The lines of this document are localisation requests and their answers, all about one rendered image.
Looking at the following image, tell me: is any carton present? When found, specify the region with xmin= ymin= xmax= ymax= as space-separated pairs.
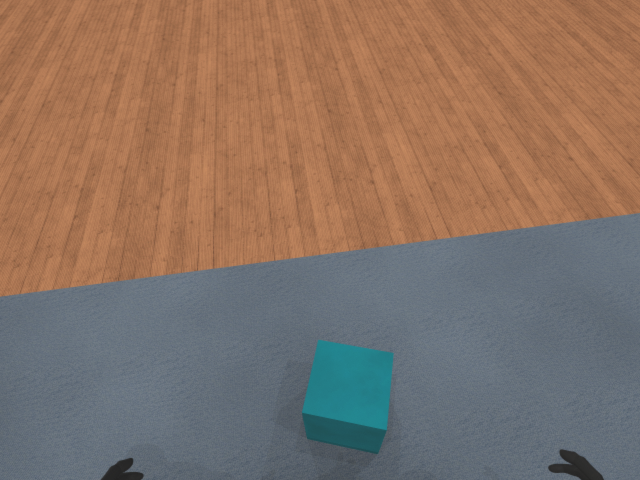
xmin=302 ymin=340 xmax=394 ymax=454

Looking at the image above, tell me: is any robot left hand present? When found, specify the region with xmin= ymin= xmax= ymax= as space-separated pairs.
xmin=101 ymin=458 xmax=144 ymax=480

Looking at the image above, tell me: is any robot right hand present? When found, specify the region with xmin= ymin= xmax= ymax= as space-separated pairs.
xmin=548 ymin=449 xmax=604 ymax=480

